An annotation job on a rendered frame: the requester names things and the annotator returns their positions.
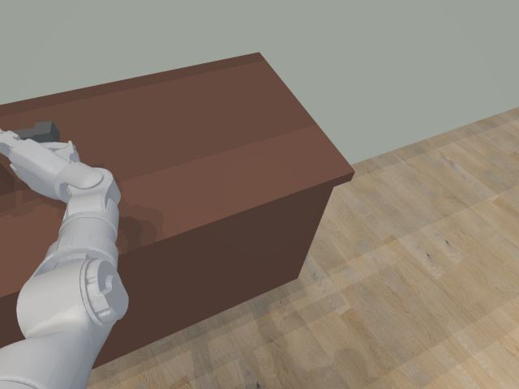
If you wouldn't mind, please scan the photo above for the tap lever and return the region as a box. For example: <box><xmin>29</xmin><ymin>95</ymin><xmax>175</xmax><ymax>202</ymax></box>
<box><xmin>12</xmin><ymin>121</ymin><xmax>60</xmax><ymax>143</ymax></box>

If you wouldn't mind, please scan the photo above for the counter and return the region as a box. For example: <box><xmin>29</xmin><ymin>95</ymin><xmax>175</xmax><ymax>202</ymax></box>
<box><xmin>0</xmin><ymin>52</ymin><xmax>355</xmax><ymax>370</ymax></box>

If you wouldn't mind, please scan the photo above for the robot left hand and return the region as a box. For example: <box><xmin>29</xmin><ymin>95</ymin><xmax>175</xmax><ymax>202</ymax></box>
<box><xmin>0</xmin><ymin>128</ymin><xmax>80</xmax><ymax>200</ymax></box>

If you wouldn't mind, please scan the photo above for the robot left upper arm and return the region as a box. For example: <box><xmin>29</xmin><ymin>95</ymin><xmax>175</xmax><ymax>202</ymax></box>
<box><xmin>0</xmin><ymin>258</ymin><xmax>129</xmax><ymax>389</ymax></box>

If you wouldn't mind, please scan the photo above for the left robot forearm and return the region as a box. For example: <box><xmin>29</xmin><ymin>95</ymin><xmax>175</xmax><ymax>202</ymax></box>
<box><xmin>16</xmin><ymin>162</ymin><xmax>121</xmax><ymax>338</ymax></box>

